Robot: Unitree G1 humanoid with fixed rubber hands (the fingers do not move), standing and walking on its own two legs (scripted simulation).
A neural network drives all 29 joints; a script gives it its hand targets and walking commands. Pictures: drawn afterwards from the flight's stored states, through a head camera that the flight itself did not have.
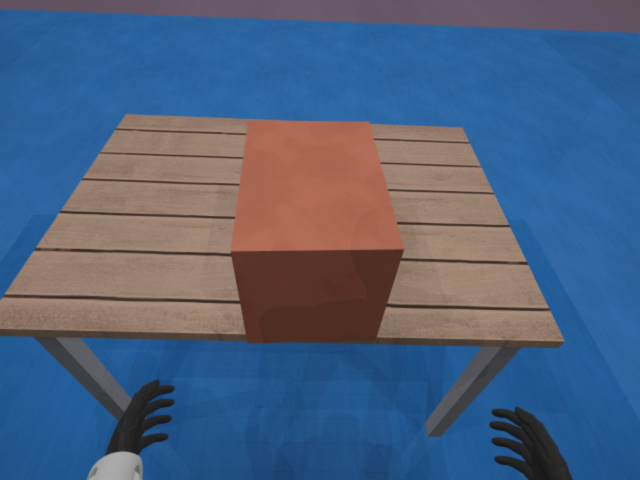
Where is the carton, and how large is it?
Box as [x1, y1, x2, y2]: [230, 120, 403, 343]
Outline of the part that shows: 248,120 230,251 248,343 375,339 402,254 403,247 369,123 356,121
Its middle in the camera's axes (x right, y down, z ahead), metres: -0.01 -0.01 +0.67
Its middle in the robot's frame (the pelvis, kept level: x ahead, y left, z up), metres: +0.50 +0.04 +0.00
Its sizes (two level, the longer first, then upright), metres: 0.307 0.217 0.236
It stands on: a table, 0.66 m high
